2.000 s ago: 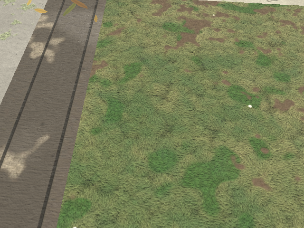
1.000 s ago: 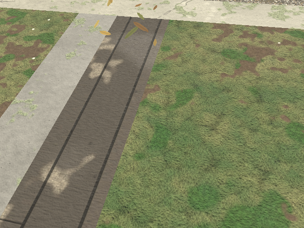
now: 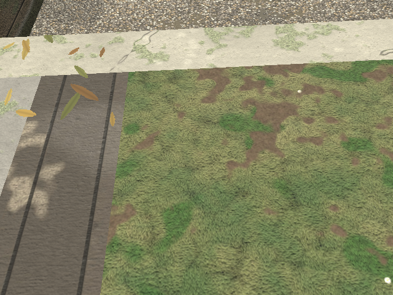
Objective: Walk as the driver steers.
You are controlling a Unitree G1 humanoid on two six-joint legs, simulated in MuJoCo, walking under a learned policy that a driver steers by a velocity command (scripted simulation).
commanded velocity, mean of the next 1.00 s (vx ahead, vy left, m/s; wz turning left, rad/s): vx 0.25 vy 0.00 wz -0.48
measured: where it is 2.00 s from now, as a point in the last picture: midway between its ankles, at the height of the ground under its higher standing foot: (237, 294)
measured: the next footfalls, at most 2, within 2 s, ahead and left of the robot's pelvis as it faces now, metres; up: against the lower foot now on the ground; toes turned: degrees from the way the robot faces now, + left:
left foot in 0.30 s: +0.36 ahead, +0.13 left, +0.00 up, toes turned -14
right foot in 0.76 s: +0.37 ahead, -0.15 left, +0.00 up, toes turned -28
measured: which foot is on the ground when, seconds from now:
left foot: up 0.00-0.28, down 0.30-0.78, up 0.80-1.00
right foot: down 0.00-0.30, up 0.32-0.74, down 0.76-1.00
